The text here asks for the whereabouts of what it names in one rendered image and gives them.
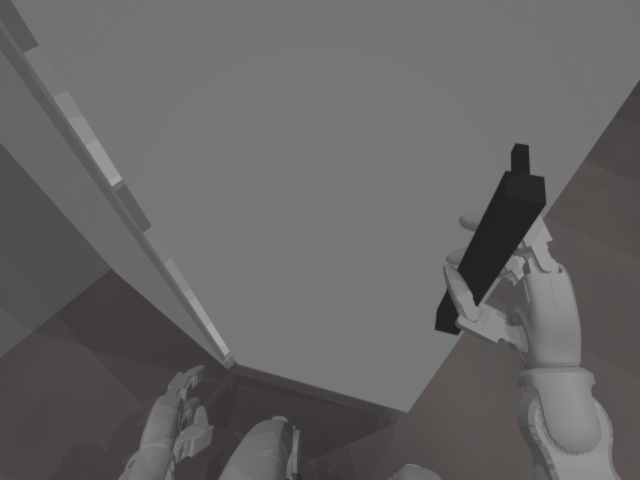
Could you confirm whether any robot left thigh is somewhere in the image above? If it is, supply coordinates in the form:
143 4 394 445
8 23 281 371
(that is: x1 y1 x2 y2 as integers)
218 420 301 480

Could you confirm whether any robot right forearm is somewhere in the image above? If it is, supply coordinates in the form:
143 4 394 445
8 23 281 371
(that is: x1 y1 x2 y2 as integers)
517 367 622 480

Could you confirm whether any left robot hand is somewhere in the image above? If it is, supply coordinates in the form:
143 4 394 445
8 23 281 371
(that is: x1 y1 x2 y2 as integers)
139 365 213 464

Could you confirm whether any robot left forearm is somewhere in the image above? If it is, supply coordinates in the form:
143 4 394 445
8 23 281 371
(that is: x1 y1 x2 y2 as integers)
118 446 176 480

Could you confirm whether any fridge door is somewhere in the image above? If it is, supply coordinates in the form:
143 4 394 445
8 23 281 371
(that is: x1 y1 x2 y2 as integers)
11 0 640 413

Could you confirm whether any right robot hand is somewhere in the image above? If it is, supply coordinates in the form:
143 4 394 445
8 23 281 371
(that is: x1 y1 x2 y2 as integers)
443 210 581 370

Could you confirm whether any handle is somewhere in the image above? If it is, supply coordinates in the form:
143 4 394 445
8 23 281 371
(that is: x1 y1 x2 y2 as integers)
435 143 546 335

